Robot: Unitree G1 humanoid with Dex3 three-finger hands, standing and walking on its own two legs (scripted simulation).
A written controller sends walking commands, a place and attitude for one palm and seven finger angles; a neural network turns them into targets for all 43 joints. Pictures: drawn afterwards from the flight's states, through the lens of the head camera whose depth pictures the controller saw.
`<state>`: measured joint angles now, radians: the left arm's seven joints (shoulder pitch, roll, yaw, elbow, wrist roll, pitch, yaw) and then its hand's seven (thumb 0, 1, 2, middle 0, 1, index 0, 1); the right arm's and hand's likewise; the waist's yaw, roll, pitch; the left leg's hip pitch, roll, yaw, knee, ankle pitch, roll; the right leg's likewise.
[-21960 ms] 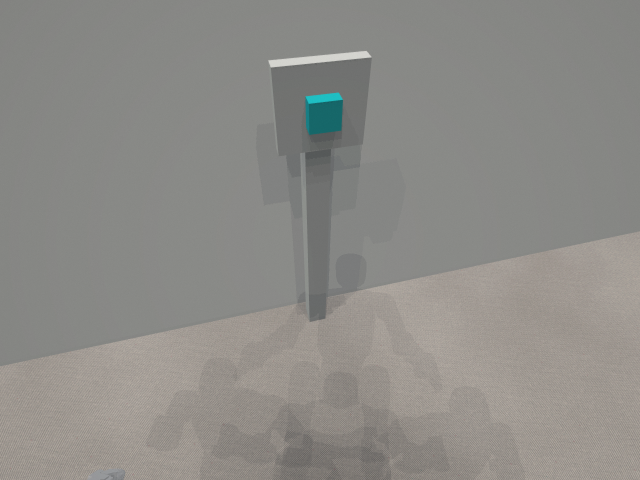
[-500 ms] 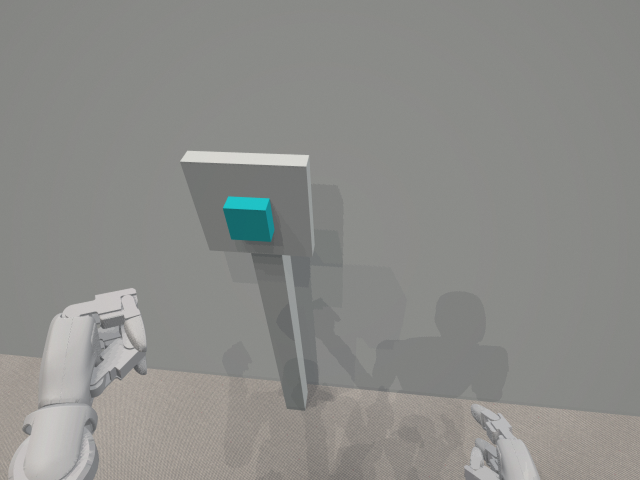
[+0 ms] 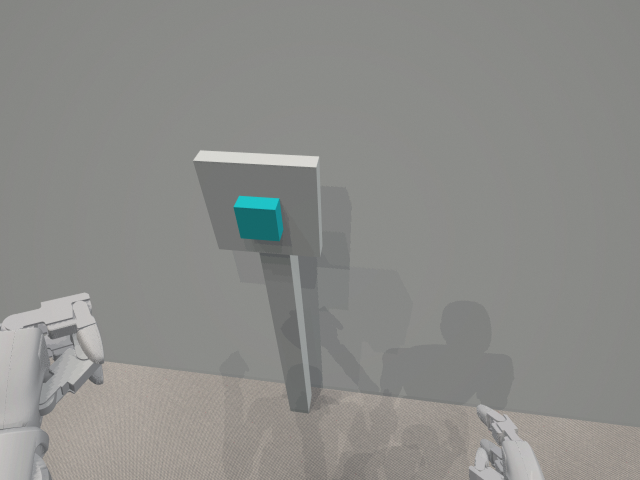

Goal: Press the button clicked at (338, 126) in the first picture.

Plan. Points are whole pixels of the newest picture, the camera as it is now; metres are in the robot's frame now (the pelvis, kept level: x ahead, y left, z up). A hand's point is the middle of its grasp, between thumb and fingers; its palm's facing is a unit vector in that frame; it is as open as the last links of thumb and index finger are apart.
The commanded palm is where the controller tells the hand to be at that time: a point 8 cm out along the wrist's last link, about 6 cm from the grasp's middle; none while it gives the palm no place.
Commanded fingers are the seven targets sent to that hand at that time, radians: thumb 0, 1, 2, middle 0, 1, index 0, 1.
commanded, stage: draw the hand back to the body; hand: left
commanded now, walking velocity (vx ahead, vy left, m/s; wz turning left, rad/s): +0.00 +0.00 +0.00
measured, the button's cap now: (260, 217) +0.48 +0.17 +0.08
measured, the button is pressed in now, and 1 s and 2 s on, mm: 0 0 0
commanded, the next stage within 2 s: step back with the hand held close in 0.06 s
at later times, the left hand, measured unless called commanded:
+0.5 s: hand (105, 360) +0.17 +0.24 +0.15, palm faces +0.29 -0.82 -0.49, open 3.1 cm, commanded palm +0.11 +0.28 +0.17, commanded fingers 0.00 0.90 0.90 -1.30 -1.50 -1.30 -1.50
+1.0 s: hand (35, 408) +0.12 +0.27 +0.15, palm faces +0.37 -0.81 -0.45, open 3.1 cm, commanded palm +0.05 +0.31 +0.17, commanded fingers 0.00 0.90 0.90 -1.30 -1.50 -1.30 -1.50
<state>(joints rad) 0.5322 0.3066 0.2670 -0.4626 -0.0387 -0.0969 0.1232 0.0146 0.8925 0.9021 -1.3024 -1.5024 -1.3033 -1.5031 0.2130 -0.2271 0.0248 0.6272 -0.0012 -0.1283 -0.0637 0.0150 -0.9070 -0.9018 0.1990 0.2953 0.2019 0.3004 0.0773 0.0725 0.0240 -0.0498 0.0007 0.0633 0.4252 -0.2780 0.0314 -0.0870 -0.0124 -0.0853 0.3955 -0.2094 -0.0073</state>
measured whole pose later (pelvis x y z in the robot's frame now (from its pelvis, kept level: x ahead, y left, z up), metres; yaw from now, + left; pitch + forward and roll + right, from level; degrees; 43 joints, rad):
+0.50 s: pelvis -0.02 +0.01 +0.00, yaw -1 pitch +1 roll -1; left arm 0.63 0.37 0.33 -0.54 -0.04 -0.17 0.11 0.01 0.89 0.90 -1.30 -1.50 -1.30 -1.50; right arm 0.19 -0.24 -0.01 0.57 0.00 -0.03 -0.07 0.01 -0.91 -0.90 0.20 0.30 0.20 0.30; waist 0.00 0.03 0.03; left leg -0.23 0.00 0.08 0.46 -0.25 0.04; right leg -0.26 -0.02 -0.07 0.43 -0.17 0.00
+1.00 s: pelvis -0.07 +0.03 -0.01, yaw +2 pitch +1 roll -2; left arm 0.60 0.40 0.37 -0.62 0.00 -0.22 0.16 0.01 0.89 0.90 -1.30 -1.50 -1.31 -1.50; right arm 0.24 -0.21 0.01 0.56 -0.01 -0.08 -0.08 0.01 -0.91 -0.90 0.20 0.30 0.20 0.30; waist -0.02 -0.02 0.02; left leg -0.39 -0.02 0.05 0.61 -0.23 0.08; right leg -0.39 0.01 -0.02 0.62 -0.20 0.02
